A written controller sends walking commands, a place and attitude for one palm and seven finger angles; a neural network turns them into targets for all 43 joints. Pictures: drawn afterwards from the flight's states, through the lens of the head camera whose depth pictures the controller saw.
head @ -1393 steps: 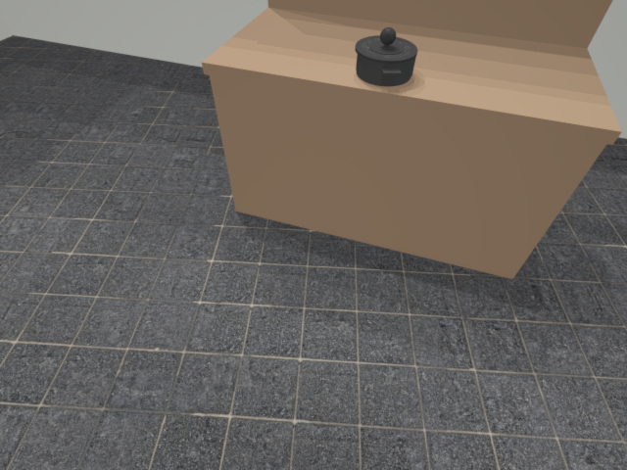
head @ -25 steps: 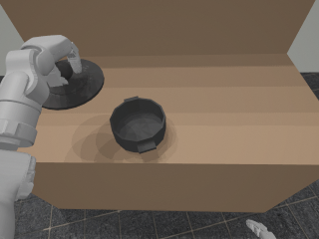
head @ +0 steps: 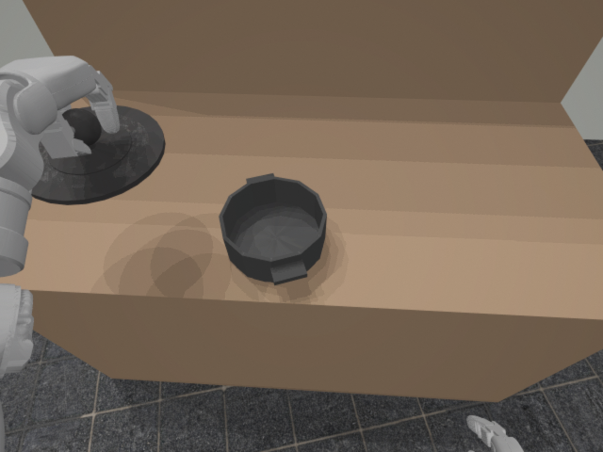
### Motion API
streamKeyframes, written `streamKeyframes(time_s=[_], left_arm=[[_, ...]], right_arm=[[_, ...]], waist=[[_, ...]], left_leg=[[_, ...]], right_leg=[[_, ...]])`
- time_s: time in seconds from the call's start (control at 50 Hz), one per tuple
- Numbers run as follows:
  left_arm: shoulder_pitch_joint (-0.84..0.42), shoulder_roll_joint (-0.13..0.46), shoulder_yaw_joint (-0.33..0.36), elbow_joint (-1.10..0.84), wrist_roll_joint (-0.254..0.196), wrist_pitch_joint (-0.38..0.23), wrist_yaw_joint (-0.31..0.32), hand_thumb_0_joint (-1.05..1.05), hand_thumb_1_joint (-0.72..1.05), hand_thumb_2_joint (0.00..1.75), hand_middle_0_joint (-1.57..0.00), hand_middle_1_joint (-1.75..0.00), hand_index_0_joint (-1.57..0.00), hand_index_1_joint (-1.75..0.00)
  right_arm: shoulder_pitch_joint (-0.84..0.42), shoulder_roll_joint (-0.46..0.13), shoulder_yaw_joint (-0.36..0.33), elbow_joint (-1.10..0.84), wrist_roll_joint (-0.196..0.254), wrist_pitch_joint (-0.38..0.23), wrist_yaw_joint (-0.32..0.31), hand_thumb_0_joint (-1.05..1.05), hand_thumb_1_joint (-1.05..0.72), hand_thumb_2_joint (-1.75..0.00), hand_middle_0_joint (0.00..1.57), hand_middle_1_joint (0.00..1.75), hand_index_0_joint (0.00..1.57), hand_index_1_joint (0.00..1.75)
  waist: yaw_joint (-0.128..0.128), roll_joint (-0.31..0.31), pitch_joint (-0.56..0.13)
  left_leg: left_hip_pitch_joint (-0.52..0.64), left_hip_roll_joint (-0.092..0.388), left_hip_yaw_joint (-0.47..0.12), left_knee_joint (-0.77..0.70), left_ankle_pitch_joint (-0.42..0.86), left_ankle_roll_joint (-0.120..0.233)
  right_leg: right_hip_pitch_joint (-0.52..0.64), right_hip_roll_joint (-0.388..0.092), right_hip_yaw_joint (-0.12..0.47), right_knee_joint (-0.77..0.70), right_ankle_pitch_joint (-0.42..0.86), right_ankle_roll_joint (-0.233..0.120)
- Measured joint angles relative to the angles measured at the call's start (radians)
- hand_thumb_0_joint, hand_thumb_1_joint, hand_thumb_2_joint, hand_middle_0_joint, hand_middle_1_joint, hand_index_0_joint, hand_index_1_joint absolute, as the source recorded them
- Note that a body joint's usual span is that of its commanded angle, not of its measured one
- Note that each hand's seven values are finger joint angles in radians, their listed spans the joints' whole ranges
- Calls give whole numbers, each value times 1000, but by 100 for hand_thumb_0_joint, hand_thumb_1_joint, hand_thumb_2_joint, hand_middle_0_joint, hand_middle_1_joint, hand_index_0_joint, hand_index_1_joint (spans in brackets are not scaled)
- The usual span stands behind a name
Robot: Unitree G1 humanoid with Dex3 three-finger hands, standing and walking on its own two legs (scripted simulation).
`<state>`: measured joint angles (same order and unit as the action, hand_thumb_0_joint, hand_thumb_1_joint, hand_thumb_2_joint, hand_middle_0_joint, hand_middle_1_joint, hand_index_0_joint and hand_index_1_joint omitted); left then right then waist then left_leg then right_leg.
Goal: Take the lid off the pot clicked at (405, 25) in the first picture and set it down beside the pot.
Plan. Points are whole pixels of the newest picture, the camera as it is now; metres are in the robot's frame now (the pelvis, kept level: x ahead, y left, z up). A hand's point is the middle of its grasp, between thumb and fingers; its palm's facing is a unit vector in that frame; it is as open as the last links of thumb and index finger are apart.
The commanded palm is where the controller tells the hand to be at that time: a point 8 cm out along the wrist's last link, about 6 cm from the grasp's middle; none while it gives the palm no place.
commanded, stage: move the lid sideways beside the pot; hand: left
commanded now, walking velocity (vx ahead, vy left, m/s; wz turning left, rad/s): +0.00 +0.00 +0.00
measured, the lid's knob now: (80, 127) +0.47 +0.30 +0.18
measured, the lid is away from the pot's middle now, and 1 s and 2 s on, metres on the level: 0.23 0.23 0.24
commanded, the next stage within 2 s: lower the lid onto the table in 0.24 s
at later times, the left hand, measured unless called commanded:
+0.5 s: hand (69, 131) +0.44 +0.29 +0.19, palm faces -0.27 -0.02 -0.96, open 7.1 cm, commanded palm +0.43 +0.29 +0.26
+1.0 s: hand (86, 157) +0.44 +0.29 +0.15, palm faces -0.33 -0.01 -0.94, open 7.1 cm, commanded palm +0.43 +0.29 +0.23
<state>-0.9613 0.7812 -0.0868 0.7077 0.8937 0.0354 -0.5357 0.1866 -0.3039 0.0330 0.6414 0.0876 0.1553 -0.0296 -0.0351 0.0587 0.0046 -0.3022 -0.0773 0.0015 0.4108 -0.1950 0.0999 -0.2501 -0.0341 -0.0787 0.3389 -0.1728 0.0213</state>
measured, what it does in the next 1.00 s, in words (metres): stands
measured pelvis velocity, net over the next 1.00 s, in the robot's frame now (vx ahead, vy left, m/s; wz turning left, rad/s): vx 0.00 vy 0.01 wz -0.01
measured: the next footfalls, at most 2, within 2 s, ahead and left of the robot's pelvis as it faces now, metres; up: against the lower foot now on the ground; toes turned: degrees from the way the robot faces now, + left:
none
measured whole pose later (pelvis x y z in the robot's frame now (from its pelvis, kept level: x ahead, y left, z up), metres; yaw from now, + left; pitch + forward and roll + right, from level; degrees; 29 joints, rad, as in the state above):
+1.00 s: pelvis +0.00 +0.01 +0.00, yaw +0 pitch +6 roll -2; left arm -0.87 0.76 -0.06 0.72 0.90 -0.06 -0.48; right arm 0.22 -0.30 0.02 0.65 0.08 0.17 -0.03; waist -0.04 0.06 0.00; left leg -0.33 -0.08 0.01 0.42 -0.20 0.11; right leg -0.28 -0.04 -0.07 0.34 -0.17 0.01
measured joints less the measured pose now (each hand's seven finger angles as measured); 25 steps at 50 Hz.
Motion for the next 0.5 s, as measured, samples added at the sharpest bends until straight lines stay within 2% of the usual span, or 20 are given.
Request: streamKeyframes(time_s=[0.1,0.2,0.26,0.5], left_arm=[[-21,13,-13,24,15,-6,-2,3,20,84,-68,-90,-77,-95],[4,30,23,-3,12,-34,1,3,20,84,-68,-90,-77,-95],[-4,23,6,-14,5,-26,-4,3,20,84,-68,-90,-77,-95],[25,-4,16,-31,1,-24,2,3,20,84,-68,-90,-77,-96]], right_arm=[[9,2,-3,4,1,5,1,0,-91,-90,20,30,20,30],[22,0,-6,4,-4,9,3,0,-91,-90,20,30,20,30],[31,-1,-12,9,-3,14,10,0,-91,-90,20,30,20,30],[12,4,-7,-10,-5,21,24,0,-91,-90,20,30,20,30]], waist=[[0,-2,1],[-5,4,-2],[-2,6,-5],[-6,9,-9]], left_leg=[[-9,-3,-1,3,0,3],[-12,-5,0,-1,0,7],[-12,-9,-3,-2,2,9],[-16,-12,5,-3,5,15]], right_leg=[[-7,-2,-1,2,-1,-4],[-9,-4,1,-6,3,-4],[-8,-7,-3,-7,2,-6],[-16,-11,6,-3,5,-4]])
